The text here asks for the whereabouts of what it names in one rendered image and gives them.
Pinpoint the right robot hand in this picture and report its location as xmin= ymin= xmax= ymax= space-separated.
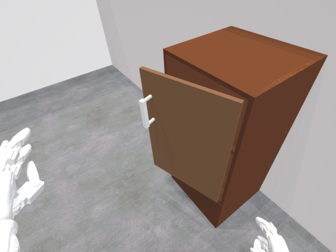
xmin=250 ymin=217 xmax=289 ymax=252

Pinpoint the handle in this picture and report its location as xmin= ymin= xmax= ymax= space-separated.
xmin=139 ymin=95 xmax=155 ymax=129

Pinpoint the left robot hand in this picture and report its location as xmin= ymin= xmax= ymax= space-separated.
xmin=0 ymin=128 xmax=44 ymax=220

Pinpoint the robot left forearm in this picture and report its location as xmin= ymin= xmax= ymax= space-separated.
xmin=0 ymin=219 xmax=20 ymax=252

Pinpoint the cupboard door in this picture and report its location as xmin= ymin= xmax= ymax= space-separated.
xmin=139 ymin=66 xmax=244 ymax=202

